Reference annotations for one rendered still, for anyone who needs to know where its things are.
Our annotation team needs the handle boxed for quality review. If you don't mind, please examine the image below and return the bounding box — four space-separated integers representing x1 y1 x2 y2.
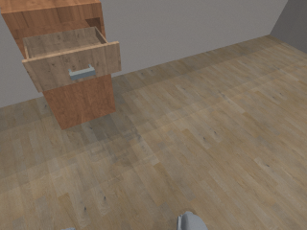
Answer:
68 64 96 81

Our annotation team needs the drawer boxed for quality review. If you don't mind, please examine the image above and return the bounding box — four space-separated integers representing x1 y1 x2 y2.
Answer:
21 26 122 93

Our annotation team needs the cabinet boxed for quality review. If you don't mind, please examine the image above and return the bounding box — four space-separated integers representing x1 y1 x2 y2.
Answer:
0 0 116 130

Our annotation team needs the right robot thigh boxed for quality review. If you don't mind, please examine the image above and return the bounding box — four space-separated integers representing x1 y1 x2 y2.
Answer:
177 213 208 230

